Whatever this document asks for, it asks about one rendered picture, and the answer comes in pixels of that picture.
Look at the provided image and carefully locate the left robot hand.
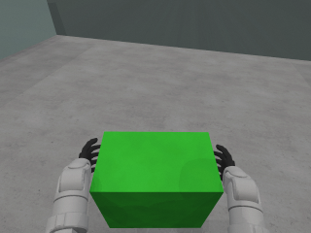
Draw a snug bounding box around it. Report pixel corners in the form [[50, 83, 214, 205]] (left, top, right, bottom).
[[79, 138, 101, 173]]

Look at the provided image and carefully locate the robot left forearm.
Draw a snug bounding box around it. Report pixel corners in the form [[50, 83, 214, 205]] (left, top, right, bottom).
[[45, 158, 91, 233]]

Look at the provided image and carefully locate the carton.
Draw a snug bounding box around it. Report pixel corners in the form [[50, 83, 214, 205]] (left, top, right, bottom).
[[89, 131, 224, 228]]

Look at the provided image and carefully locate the robot right forearm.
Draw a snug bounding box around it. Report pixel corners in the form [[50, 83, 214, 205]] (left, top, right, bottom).
[[223, 166, 270, 233]]

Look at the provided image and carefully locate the right robot hand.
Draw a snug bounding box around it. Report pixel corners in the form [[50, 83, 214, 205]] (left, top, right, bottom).
[[214, 144, 235, 181]]

